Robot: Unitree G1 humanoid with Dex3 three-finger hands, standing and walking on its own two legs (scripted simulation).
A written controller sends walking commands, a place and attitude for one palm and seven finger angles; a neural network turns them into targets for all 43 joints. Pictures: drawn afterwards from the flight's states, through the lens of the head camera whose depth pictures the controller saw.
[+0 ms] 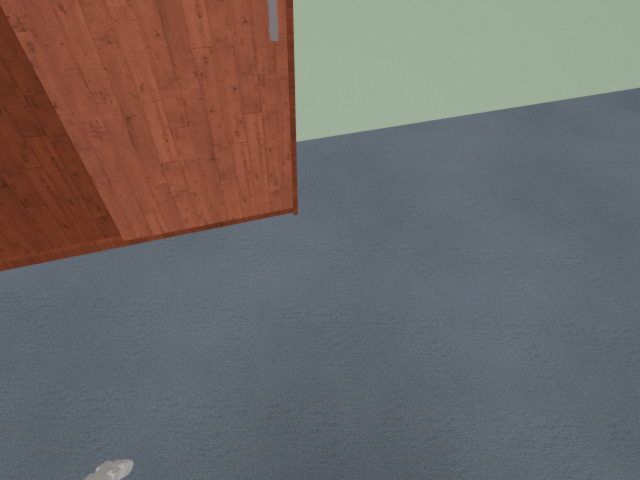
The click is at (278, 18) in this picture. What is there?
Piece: wardrobe's sliding door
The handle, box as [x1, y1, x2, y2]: [268, 0, 278, 40]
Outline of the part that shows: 268,0 270,38 271,40 278,40 276,0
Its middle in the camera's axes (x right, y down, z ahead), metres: -0.14 -0.66 +1.10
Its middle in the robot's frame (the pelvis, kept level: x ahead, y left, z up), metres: +1.27 +0.22 +0.10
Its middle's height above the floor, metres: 0.87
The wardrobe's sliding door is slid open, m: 0.00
